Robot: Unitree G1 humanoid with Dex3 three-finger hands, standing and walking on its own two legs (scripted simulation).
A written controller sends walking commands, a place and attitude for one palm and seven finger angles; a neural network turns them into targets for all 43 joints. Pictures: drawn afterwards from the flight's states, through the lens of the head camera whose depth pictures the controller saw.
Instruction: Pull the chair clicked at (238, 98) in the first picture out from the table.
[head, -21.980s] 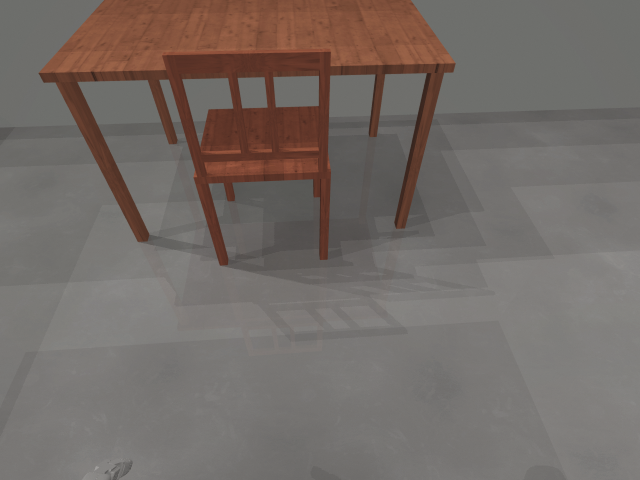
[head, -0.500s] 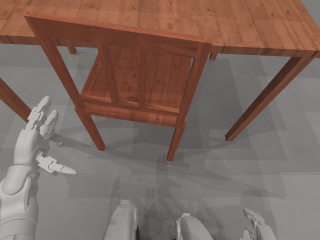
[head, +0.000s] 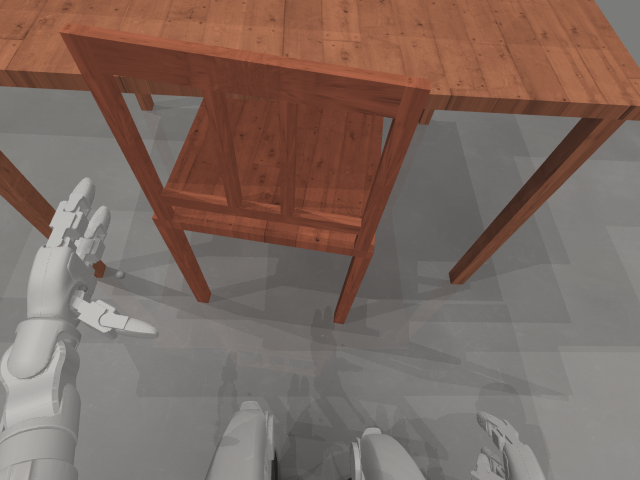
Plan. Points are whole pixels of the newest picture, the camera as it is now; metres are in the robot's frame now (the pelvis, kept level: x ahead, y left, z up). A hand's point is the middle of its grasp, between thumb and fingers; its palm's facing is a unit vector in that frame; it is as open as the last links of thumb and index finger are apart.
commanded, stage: aim the fingers beside a spindle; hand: left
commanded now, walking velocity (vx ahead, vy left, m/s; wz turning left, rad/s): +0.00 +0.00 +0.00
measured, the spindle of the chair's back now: (226, 154) +0.56 +0.15 +0.00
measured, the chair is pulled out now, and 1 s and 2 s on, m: -0.05 -0.05 -0.05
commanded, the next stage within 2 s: push the fingers through the gap in 0.40 s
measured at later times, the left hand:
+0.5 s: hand (122, 278) +0.34 +0.24 +0.03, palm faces +0.03 -1.00 -0.05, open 16.9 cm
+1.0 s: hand (137, 249) +0.38 +0.24 +0.02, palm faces +0.02 -1.00 -0.04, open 16.9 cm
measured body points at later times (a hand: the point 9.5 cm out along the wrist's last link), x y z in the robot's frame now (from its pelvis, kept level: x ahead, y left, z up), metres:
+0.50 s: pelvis +0.00 +0.00 +0.00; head +0.10 +0.02 +0.44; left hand +0.33 +0.29 +0.03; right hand +0.13 -0.26 -0.10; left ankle +0.06 +0.10 -0.63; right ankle -0.01 -0.13 -0.63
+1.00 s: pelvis +0.00 -0.01 -0.01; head +0.12 +0.02 +0.43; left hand +0.38 +0.29 +0.02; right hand +0.11 -0.27 -0.12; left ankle +0.06 +0.10 -0.63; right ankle -0.01 -0.13 -0.63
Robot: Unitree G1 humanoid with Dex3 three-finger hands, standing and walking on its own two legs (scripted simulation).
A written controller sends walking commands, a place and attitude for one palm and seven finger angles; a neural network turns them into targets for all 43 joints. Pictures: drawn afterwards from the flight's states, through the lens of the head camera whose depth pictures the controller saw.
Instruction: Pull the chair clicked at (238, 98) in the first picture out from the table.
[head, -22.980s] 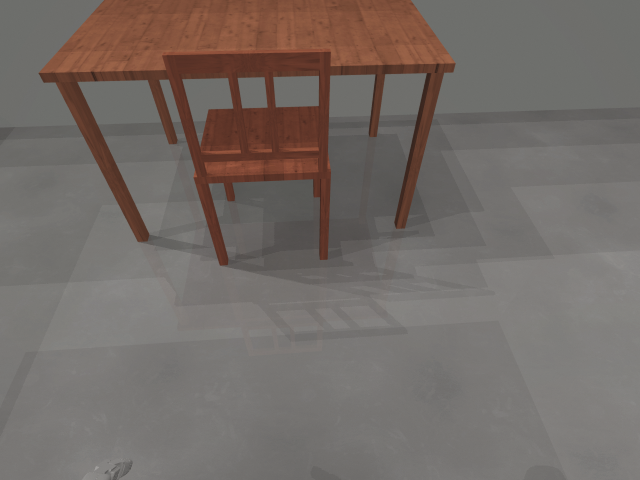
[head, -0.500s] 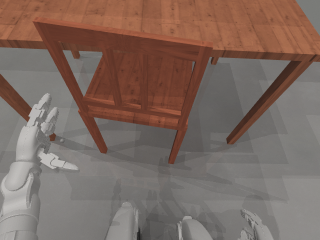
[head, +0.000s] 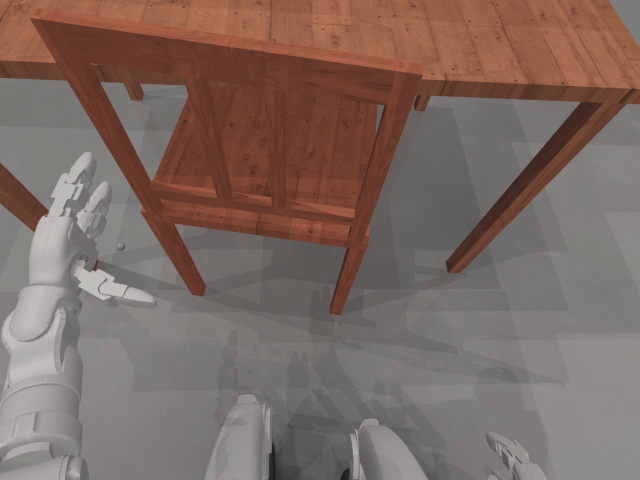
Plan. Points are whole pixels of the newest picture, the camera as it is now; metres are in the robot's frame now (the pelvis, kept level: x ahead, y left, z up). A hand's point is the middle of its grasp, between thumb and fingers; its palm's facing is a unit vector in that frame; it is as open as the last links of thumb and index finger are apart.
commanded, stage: push the fingers through the gap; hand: left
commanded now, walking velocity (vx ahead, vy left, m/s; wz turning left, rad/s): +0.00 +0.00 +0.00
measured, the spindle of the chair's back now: (212, 145) +0.56 +0.16 +0.01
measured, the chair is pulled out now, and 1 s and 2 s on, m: -0.05 -0.05 -0.05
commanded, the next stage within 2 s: hook a spindle and tug to test in 1.10 s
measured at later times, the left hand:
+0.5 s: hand (128, 208) +0.43 +0.25 +0.03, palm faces +0.04 -1.00 -0.05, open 16.9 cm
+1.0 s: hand (135, 196) +0.45 +0.24 +0.03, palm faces +0.04 -1.00 -0.04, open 16.9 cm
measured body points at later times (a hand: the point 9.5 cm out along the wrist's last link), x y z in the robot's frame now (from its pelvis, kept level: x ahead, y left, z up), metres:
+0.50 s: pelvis +0.00 +0.01 +0.00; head +0.13 +0.04 +0.43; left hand +0.42 +0.30 +0.03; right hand +0.07 -0.26 -0.12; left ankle +0.06 +0.10 -0.62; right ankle -0.01 -0.13 -0.62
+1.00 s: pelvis -0.01 +0.00 -0.01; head +0.14 +0.03 +0.42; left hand +0.45 +0.30 +0.03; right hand +0.04 -0.27 -0.12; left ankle +0.06 +0.10 -0.62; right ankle -0.01 -0.13 -0.62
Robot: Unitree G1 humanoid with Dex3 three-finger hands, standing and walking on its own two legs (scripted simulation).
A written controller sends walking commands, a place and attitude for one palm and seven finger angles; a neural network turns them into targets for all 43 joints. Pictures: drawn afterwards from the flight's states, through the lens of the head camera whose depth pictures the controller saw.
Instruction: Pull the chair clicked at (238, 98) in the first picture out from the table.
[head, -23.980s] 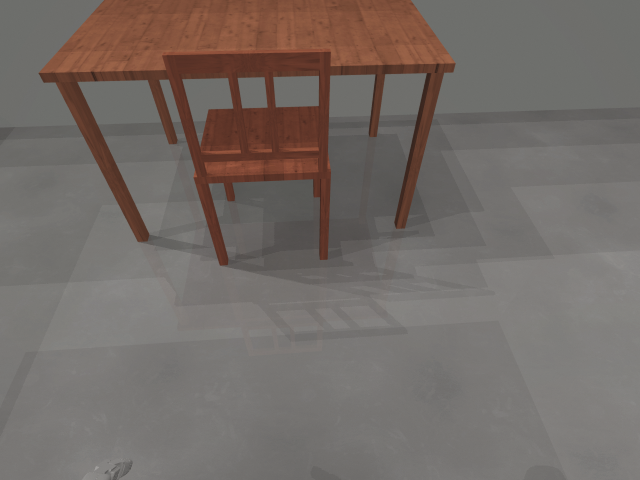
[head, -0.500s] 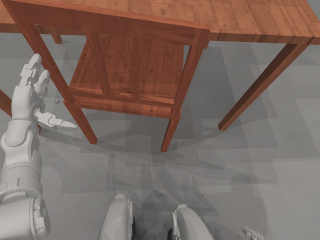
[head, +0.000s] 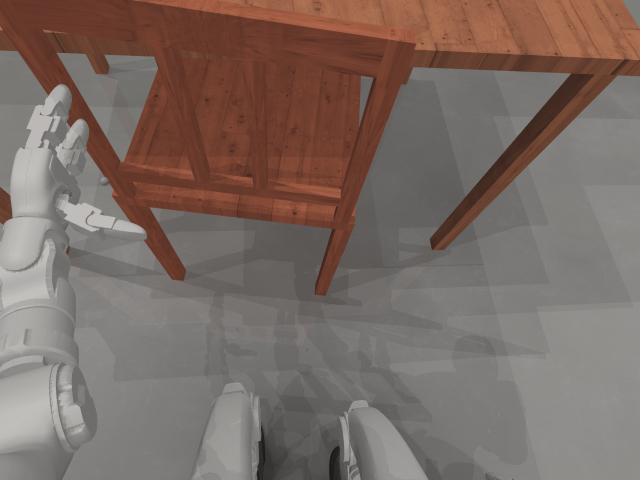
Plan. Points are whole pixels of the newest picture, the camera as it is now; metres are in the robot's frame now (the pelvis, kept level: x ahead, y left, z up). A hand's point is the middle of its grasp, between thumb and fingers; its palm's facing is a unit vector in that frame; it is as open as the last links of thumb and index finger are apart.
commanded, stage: push the fingers through the gap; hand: left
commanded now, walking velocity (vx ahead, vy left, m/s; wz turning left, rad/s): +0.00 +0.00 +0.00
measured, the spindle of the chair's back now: (187, 123) +0.56 +0.17 +0.02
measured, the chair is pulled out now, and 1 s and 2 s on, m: -0.05 -0.05 -0.05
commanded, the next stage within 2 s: hook a spindle and tug to test in 0.10 s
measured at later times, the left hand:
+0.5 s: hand (109, 185) +0.45 +0.24 +0.04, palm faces +0.05 -1.00 -0.04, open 15.9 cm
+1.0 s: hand (108, 177) +0.46 +0.25 +0.03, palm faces +0.06 -1.00 -0.04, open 6.8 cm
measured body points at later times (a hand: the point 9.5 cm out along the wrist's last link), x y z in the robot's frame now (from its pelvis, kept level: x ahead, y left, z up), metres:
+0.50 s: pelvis +0.00 +0.00 +0.00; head +0.14 +0.03 +0.43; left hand +0.44 +0.29 +0.04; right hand +0.07 -0.27 -0.11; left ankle +0.06 +0.10 -0.61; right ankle -0.01 -0.13 -0.61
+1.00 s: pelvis +0.00 +0.00 +0.00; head +0.15 +0.04 +0.42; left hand +0.46 +0.30 +0.03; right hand +0.06 -0.27 -0.11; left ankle +0.06 +0.10 -0.61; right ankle -0.01 -0.13 -0.61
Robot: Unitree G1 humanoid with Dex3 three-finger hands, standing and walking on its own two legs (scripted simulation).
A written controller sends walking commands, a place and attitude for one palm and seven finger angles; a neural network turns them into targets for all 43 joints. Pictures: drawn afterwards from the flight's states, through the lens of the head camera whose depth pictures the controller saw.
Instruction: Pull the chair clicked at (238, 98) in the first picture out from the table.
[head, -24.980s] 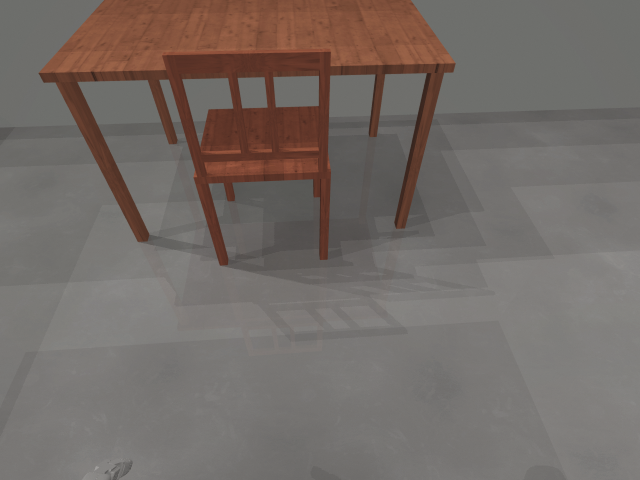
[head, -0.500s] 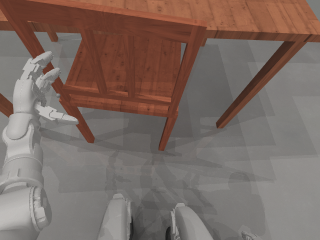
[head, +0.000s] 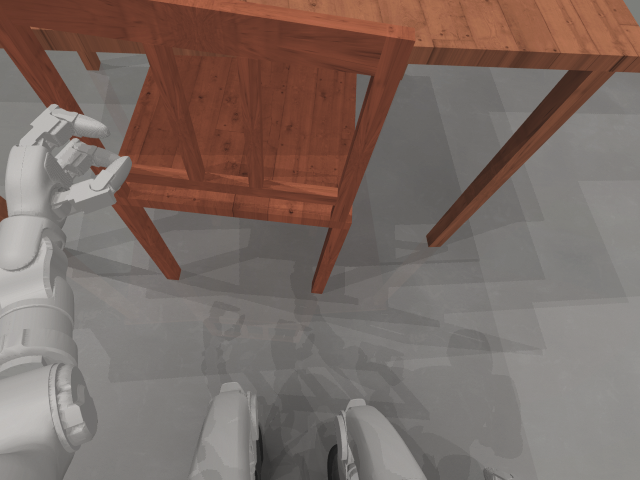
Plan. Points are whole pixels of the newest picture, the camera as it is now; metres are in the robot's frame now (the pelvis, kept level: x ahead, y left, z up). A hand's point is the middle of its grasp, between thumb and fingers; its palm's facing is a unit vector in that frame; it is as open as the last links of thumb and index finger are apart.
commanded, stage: hook a spindle and tug to test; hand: left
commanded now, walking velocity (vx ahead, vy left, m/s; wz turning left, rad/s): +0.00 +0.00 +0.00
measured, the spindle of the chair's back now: (181, 122) +0.56 +0.17 +0.02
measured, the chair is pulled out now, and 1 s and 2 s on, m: -0.05 -0.05 -0.05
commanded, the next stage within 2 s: open the thumb and straighten the fingers in 0.70 s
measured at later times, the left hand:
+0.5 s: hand (95, 199) +0.43 +0.25 +0.03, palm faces +0.05 -1.00 -0.04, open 4.4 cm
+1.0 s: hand (91, 214) +0.41 +0.25 +0.03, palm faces +0.08 -0.99 -0.09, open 6.1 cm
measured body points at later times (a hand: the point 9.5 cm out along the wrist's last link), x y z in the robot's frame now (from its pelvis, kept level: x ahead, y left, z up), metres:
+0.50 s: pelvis +0.00 +0.01 +0.01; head +0.13 +0.05 +0.44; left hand +0.42 +0.30 +0.04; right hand +0.09 -0.25 -0.10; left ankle +0.06 +0.10 -0.61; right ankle -0.01 -0.13 -0.61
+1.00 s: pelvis +0.00 +0.00 +0.01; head +0.13 +0.03 +0.44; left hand +0.40 +0.30 +0.04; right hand +0.09 -0.27 -0.11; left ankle +0.06 +0.10 -0.61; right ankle -0.01 -0.13 -0.61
